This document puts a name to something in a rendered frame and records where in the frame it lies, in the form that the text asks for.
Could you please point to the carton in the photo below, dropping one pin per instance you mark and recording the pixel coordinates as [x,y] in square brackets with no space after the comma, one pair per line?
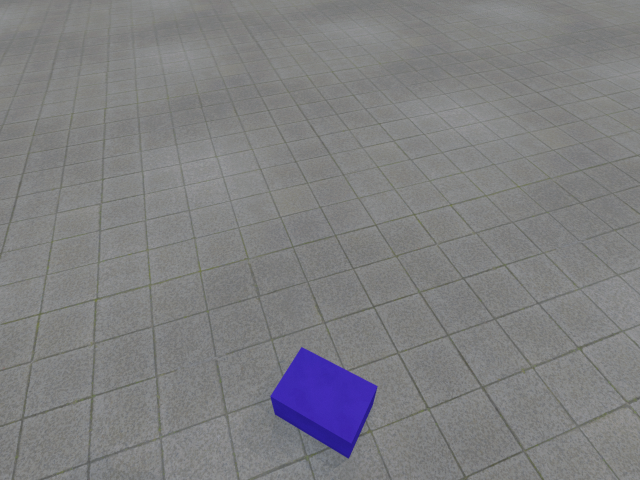
[324,400]

